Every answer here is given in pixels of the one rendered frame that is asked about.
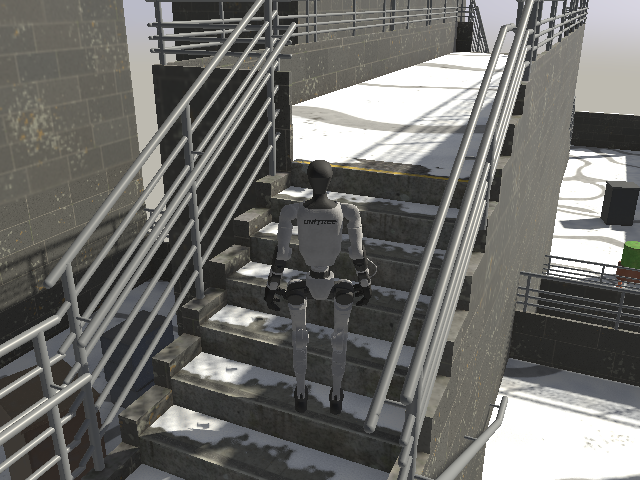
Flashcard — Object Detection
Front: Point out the humanoid robot head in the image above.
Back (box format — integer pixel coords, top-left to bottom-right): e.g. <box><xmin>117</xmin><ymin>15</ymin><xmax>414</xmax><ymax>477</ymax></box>
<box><xmin>303</xmin><ymin>160</ymin><xmax>337</xmax><ymax>209</ymax></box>

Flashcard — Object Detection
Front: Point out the left robot forearm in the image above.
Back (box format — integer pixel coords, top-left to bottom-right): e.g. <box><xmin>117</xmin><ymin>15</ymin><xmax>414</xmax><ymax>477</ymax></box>
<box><xmin>266</xmin><ymin>246</ymin><xmax>286</xmax><ymax>290</ymax></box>

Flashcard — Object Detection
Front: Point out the right robot forearm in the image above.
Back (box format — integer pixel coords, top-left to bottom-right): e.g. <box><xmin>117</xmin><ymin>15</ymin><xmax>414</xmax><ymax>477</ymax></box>
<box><xmin>353</xmin><ymin>245</ymin><xmax>371</xmax><ymax>287</ymax></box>

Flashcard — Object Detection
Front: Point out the robot left hand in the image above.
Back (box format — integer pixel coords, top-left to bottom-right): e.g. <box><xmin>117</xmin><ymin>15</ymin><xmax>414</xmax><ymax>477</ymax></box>
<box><xmin>264</xmin><ymin>286</ymin><xmax>287</xmax><ymax>311</ymax></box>

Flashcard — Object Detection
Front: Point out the robot right upper arm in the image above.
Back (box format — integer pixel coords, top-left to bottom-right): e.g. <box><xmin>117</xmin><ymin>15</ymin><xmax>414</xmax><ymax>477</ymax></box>
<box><xmin>341</xmin><ymin>203</ymin><xmax>364</xmax><ymax>260</ymax></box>

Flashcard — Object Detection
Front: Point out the robot right hand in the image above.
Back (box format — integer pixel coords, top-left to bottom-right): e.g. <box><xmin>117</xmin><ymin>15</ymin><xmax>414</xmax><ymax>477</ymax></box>
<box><xmin>353</xmin><ymin>283</ymin><xmax>372</xmax><ymax>306</ymax></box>

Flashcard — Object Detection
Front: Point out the robot left shin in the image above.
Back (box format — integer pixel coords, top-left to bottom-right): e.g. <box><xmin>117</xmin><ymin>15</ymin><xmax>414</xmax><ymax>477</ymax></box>
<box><xmin>292</xmin><ymin>331</ymin><xmax>307</xmax><ymax>399</ymax></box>

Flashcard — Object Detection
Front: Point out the robot left upper arm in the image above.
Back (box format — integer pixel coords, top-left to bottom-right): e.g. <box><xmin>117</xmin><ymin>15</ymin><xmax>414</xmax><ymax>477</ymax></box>
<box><xmin>276</xmin><ymin>203</ymin><xmax>299</xmax><ymax>261</ymax></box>

